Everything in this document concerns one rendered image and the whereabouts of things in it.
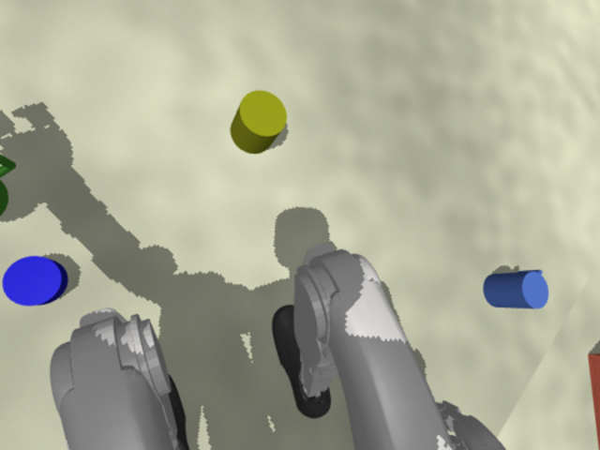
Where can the right robot foot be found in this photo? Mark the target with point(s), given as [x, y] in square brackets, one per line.
[289, 357]

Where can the left robot foot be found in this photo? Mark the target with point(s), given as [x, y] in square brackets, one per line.
[179, 416]

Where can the right robot hand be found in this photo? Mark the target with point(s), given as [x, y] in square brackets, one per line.
[471, 434]

